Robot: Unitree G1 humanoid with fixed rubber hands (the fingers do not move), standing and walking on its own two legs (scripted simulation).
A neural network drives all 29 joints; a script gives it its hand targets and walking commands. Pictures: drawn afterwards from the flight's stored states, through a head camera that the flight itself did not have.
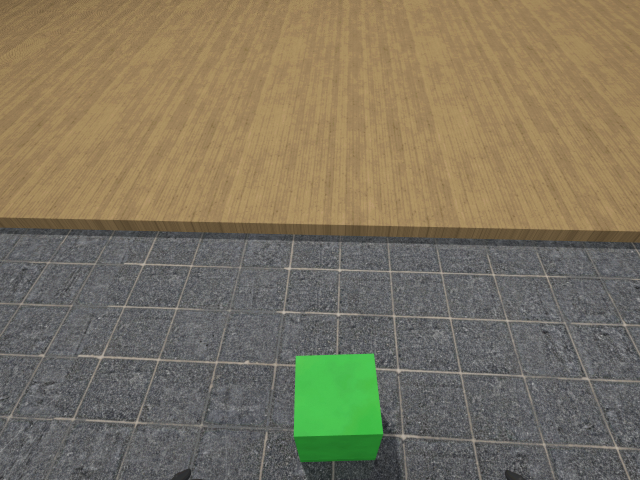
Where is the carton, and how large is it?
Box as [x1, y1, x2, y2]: [294, 354, 382, 461]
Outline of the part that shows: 373,354 296,356 294,439 300,461 359,460 375,458 382,436 382,427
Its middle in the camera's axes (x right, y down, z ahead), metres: +0.04 +0.47 +1.07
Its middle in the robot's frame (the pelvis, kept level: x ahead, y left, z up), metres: +0.42 +0.01 -0.64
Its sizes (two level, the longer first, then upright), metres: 0.210 0.200 0.250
